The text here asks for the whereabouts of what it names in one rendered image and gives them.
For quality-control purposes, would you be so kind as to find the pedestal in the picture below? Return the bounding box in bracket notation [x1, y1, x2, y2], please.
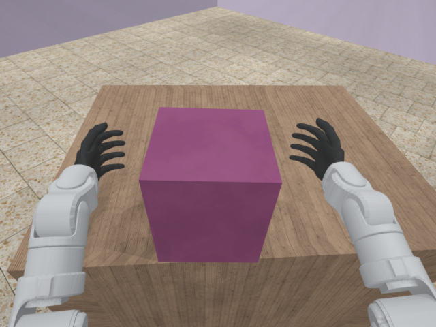
[7, 85, 436, 327]

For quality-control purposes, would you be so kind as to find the left robot hand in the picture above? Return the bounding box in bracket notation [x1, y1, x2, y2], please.
[74, 123, 125, 181]

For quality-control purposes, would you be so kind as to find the robot right upper arm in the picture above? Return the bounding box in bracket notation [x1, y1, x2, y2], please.
[368, 294, 436, 327]

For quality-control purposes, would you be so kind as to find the robot left forearm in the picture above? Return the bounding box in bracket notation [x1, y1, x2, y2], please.
[7, 164, 99, 327]

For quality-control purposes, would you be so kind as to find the right robot hand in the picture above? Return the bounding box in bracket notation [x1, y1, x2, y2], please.
[289, 118, 345, 181]

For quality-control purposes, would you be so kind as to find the carton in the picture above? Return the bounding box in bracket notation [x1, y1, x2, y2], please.
[139, 107, 282, 262]

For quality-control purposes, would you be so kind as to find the robot left upper arm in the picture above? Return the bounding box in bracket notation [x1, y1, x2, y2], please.
[15, 309, 88, 327]

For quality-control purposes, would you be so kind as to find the robot right forearm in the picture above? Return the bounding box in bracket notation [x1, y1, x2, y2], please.
[322, 161, 436, 300]

